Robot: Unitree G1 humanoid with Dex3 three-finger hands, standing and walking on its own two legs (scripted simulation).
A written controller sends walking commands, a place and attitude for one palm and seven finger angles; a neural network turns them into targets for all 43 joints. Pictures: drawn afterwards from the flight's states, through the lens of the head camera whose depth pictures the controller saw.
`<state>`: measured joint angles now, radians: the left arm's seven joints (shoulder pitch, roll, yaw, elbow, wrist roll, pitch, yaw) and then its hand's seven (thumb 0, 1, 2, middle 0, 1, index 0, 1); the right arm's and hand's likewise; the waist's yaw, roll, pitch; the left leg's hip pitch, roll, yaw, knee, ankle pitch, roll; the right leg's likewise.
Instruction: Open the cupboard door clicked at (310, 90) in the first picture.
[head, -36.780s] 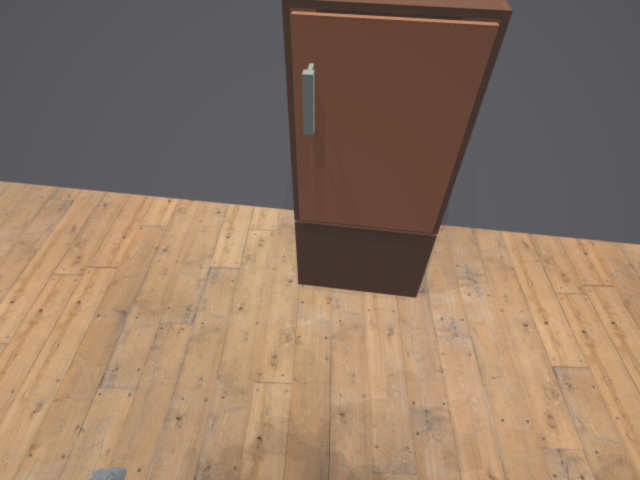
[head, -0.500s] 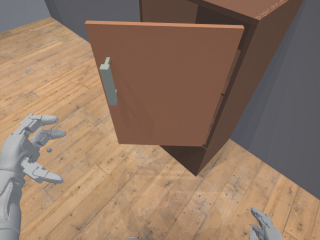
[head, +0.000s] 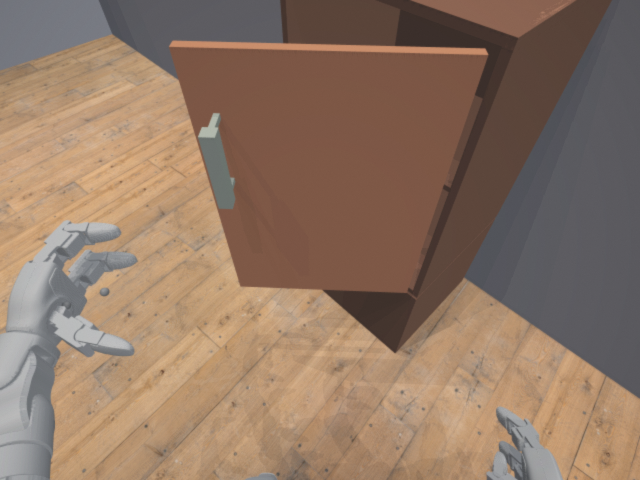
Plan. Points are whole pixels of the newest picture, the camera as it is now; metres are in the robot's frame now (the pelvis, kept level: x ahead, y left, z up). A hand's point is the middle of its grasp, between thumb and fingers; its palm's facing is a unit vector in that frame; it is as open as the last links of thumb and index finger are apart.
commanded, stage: move the hooked fingers beside the handle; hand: left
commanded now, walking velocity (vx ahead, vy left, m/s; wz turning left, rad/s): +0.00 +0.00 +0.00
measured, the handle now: (221, 162) +0.56 +0.19 +0.07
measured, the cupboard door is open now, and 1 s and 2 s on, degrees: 43 43 43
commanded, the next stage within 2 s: none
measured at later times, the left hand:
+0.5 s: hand (144, 238) +0.39 +0.25 +0.08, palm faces +0.01 -1.00 -0.02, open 14.0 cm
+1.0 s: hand (162, 205) +0.45 +0.25 +0.08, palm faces +0.02 -1.00 +0.00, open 14.0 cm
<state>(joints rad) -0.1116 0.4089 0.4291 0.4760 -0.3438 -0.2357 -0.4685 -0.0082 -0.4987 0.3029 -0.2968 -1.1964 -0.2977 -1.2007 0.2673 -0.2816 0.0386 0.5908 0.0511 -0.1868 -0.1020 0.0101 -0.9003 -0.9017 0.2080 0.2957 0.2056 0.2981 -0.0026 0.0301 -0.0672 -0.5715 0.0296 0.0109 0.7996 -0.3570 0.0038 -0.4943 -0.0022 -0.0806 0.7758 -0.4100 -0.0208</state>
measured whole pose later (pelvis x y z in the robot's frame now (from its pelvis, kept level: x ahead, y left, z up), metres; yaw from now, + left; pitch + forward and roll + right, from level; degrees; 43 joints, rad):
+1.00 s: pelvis +0.00 +0.01 -0.01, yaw -2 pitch +14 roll -2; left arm -0.66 0.54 0.44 1.03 -0.20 -0.34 -0.40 -0.01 -0.50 0.30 -0.30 -1.20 -0.30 -1.20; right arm 0.35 -0.29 0.03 0.63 0.03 -0.01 -0.06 0.01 -0.90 -0.90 0.21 0.30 0.21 0.30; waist -0.10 0.01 -0.08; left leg -0.74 0.04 0.03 0.88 -0.39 0.02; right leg -0.66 0.01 -0.06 0.84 -0.42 -0.01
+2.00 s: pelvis +0.01 +0.02 -0.02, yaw -3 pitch +19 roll -4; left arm -0.84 0.64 0.48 1.16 -0.15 -0.33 -0.40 -0.01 -0.50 0.30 -0.29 -1.20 -0.30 -1.20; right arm 0.39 -0.28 0.04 0.60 0.01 0.08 -0.03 0.00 -0.90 -0.90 0.21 0.30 0.21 0.30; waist -0.15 0.01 -0.10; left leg -0.87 0.06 0.02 0.96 -0.43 0.03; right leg -0.77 0.03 -0.06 0.87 -0.43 0.01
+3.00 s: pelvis +0.01 +0.02 -0.02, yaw -3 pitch +19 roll -3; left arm -0.84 0.56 0.42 1.13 -0.14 -0.35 -0.30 -0.01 -0.50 0.30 -0.29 -1.20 -0.28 -1.20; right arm 0.40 -0.27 0.03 0.61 0.00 0.07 -0.01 0.00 -0.90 -0.90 0.21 0.30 0.21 0.30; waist -0.15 0.02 -0.10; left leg -0.87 0.06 0.02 0.97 -0.43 0.02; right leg -0.78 0.03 -0.06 0.89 -0.44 0.00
